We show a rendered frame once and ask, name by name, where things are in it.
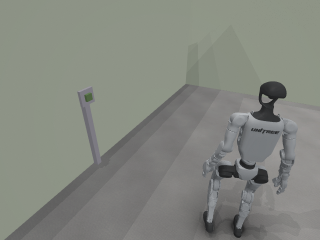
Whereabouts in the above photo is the left robot shin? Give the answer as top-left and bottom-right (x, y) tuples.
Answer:
(206, 179), (219, 223)

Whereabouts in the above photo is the left robot hand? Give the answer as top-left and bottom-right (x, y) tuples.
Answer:
(202, 160), (215, 178)

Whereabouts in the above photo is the right robot forearm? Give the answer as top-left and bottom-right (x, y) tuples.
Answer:
(278, 152), (296, 180)

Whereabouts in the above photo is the right robot hand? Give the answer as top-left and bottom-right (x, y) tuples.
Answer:
(272, 175), (288, 195)

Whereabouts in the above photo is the humanoid robot head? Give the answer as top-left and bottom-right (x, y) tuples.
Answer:
(251, 81), (287, 122)

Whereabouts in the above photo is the left robot forearm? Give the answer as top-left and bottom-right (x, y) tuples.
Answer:
(207, 141), (227, 167)

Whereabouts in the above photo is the panel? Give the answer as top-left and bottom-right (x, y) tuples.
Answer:
(77, 86), (102, 165)

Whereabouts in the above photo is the left robot upper arm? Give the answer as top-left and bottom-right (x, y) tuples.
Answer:
(221, 112), (249, 153)

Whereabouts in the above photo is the right robot upper arm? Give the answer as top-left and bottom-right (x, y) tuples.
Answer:
(279, 117), (298, 161)

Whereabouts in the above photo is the button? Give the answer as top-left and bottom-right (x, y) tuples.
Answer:
(84, 92), (93, 102)

